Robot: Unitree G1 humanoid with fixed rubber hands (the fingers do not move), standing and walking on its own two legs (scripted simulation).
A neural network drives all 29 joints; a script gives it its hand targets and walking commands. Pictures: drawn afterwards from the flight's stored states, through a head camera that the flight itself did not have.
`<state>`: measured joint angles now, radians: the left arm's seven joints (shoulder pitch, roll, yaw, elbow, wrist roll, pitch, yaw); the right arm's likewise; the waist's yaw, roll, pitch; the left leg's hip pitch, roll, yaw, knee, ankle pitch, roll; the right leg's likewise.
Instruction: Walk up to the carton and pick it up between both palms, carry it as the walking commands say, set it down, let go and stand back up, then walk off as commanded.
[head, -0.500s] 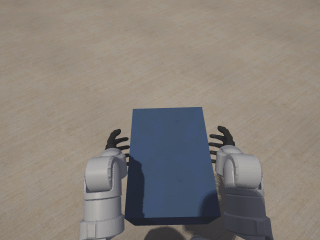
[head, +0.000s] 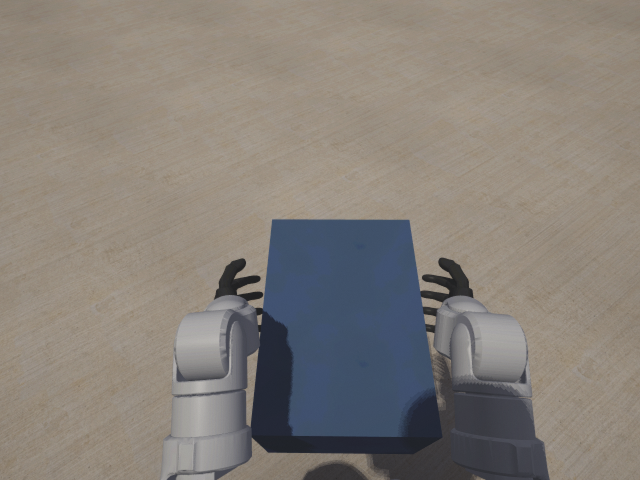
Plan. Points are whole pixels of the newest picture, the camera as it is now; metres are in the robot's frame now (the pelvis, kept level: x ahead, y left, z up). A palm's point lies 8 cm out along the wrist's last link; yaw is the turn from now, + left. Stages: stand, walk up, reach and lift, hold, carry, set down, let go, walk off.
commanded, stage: carry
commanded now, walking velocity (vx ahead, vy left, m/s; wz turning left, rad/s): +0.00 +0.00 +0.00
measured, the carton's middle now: (340, 333) +0.32 -0.01 -0.01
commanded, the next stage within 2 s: none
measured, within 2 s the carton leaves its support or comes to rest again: neither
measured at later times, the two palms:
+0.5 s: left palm (243, 395) +0.20 +0.09 +0.10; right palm (528, 399) +0.19 -0.18 +0.10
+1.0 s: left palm out of the picture +0.14 +0.13 +0.06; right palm (491, 461) +0.15 -0.14 +0.06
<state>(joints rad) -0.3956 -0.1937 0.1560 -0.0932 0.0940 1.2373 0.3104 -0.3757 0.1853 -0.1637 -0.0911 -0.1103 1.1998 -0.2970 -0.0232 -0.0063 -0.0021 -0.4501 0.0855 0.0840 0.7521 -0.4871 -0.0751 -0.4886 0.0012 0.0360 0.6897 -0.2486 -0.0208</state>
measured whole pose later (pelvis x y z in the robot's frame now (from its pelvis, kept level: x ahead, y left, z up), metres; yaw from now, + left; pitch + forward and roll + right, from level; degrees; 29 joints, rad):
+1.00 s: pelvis -0.16 -0.01 -0.01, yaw +0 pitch +0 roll +0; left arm -0.40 -0.20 0.16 -0.07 0.08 1.22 0.34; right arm -0.40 0.20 -0.20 -0.06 -0.13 1.20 -0.28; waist 0.02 -0.03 0.04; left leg -0.56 0.01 0.04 0.69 -0.27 0.01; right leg -0.53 -0.02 -0.04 0.71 -0.24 -0.03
